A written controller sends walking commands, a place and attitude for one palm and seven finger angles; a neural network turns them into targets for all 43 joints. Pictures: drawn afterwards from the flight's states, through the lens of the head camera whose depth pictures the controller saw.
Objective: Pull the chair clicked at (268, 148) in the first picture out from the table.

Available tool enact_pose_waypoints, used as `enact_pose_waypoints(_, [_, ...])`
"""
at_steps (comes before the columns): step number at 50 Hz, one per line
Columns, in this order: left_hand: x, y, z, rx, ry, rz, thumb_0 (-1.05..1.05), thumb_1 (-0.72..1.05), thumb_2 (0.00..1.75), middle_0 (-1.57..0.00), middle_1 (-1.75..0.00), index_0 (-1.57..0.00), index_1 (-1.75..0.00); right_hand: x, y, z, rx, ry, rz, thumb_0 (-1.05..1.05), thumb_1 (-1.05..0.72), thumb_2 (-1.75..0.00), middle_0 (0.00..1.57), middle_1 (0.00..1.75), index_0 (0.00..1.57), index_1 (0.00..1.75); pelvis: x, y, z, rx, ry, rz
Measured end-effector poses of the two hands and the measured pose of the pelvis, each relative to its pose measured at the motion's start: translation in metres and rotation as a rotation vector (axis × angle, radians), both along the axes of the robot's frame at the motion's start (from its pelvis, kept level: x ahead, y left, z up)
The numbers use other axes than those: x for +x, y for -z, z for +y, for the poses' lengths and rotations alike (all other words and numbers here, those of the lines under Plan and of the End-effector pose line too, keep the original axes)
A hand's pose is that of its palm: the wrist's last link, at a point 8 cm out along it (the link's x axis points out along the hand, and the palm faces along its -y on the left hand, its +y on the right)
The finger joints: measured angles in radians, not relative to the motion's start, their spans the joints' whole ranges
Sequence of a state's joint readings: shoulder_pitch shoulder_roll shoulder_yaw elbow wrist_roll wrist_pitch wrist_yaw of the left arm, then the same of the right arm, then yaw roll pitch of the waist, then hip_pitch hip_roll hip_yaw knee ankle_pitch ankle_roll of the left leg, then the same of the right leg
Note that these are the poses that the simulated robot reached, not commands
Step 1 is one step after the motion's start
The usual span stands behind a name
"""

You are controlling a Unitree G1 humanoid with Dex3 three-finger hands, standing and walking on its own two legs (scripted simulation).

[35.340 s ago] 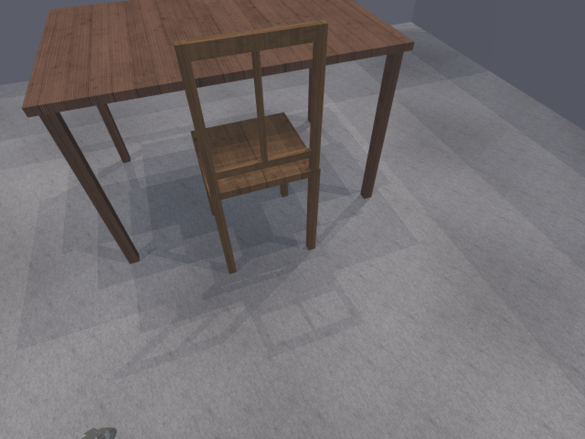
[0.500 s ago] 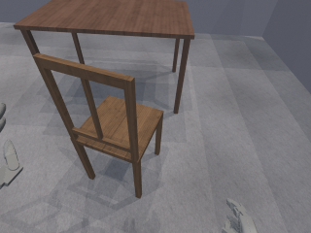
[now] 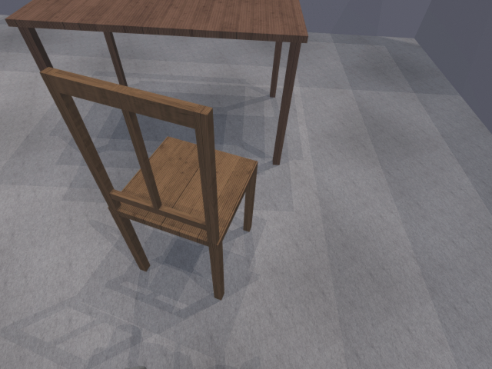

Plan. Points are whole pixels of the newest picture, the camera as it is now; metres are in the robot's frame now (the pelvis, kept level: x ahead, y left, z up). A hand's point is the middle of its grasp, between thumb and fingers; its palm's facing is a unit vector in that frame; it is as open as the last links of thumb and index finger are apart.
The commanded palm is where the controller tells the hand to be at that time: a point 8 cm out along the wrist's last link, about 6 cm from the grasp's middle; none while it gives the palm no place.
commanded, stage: let the arm hang, fingers relaxed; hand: left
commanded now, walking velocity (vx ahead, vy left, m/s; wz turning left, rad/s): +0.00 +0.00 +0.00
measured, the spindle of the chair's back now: (145, 165) +0.57 +0.26 -0.06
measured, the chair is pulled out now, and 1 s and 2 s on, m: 0.56 0.56 0.56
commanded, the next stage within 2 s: look to check the result in 0.84 s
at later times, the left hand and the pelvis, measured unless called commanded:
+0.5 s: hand out of the picture -0.05 +0.13 -0.17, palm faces +0.05 -0.98 -0.17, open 7.4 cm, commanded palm none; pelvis +0.01 -0.02 +0.00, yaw +1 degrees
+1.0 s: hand out of the picture -0.01 +0.12 -0.17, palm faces +0.06 -0.99 -0.15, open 7.4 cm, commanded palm none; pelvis +0.02 -0.03 +0.00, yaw +1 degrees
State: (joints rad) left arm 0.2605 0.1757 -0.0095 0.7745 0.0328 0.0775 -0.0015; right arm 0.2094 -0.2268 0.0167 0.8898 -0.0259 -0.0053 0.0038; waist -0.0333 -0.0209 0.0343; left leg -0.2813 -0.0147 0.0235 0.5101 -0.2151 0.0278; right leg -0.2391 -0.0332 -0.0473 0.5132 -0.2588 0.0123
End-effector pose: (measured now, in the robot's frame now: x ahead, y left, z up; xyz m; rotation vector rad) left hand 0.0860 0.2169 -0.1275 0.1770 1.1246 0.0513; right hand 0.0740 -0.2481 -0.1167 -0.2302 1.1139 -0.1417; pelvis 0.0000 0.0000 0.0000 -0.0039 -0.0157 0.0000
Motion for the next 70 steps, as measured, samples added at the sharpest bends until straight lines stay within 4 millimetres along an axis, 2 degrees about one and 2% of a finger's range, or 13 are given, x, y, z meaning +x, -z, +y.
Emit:
enact_pose_waypoints(1, [-0.017,0.008,-0.004,-0.014,-0.047,0.048,0.00,0.94,0.90,-0.20,-0.30,-0.20,-0.30,-0.011,0.001,0.000,-0.003,0.007,0.042,0.00,-0.91,-0.90,0.20,0.30,0.20,0.30,0.000,-0.001,-0.002,-0.002,-0.004,0.000])
enact_pose_waypoints(4, [-0.055,0.016,0.004,0.008,-0.111,0.148,-0.03,1.01,0.90,-0.21,-0.30,-0.21,-0.30,-0.044,0.005,0.002,-0.001,0.016,0.172,0.00,-0.91,-0.90,0.20,0.30,0.20,0.30,0.001,-0.002,-0.008,-0.006,-0.014,-0.001])
enact_pose_waypoints(9, [-0.115,0.013,0.011,0.043,-0.143,0.321,-0.02,0.99,0.90,-0.20,-0.30,-0.20,-0.30,-0.083,0.014,0.008,0.035,0.051,0.308,0.00,-0.91,-0.90,0.20,0.30,0.20,0.30,0.004,-0.004,-0.012,-0.007,-0.019,-0.003])
enact_pose_waypoints(13, [-0.146,0.005,0.007,0.064,-0.160,0.413,-0.01,0.95,0.90,-0.20,-0.30,-0.20,-0.30,-0.101,0.021,0.015,0.073,0.075,0.355,0.00,-0.91,-0.90,0.20,0.30,0.20,0.30,0.005,-0.005,-0.014,-0.003,-0.016,-0.005])
enact_pose_waypoints(16, [-0.157,0.002,0.000,0.065,-0.169,0.443,-0.01,0.93,0.90,-0.20,-0.30,-0.20,-0.30,-0.107,0.026,0.021,0.099,0.086,0.368,0.00,-0.91,-0.90,0.20,0.30,0.20,0.30,0.006,-0.004,-0.016,-0.001,-0.014,-0.007])
enact_pose_waypoints(19, [-0.158,0.003,-0.011,0.052,-0.172,0.441,0.00,0.92,0.90,-0.20,-0.30,-0.20,-0.30,-0.108,0.030,0.025,0.119,0.093,0.366,0.00,-0.91,-0.90,0.20,0.30,0.20,0.30,0.007,-0.004,-0.018,0.002,-0.012,-0.012])
enact_pose_waypoints(22, [-0.151,0.006,-0.024,0.030,-0.170,0.417,0.00,0.91,0.90,-0.20,-0.30,-0.20,-0.30,-0.106,0.032,0.028,0.134,0.095,0.358,0.00,-0.91,-0.90,0.20,0.30,0.20,0.30,0.008,-0.004,-0.020,0.003,-0.011,-0.014])
enact_pose_waypoints(32, [-0.104,0.018,-0.060,-0.048,-0.140,0.296,0.00,0.91,0.90,-0.20,-0.30,-0.20,-0.30,-0.098,0.032,0.030,0.144,0.110,0.324,0.00,-0.91,-0.90,0.20,0.30,0.20,0.30,0.010,-0.003,-0.028,0.004,-0.009,-0.015])
enact_pose_waypoints(48, [-0.101,0.016,-0.048,-0.020,-0.157,0.306,0.00,0.91,0.90,-0.20,-0.30,-0.20,-0.30,-0.098,0.027,0.022,0.118,0.121,0.348,0.00,-0.91,-0.90,0.20,0.30,0.20,0.30,0.017,-0.004,-0.031,0.001,-0.014,-0.014])
enact_pose_waypoints(70, [-0.095,0.014,-0.046,-0.023,-0.158,0.307,0.00,0.91,0.90,-0.20,-0.30,-0.20,-0.30,-0.080,0.028,0.024,0.120,0.105,0.323,0.00,-0.91,-0.90,0.20,0.30,0.20,0.30,0.022,-0.005,-0.027,0.004,-0.015,-0.014])
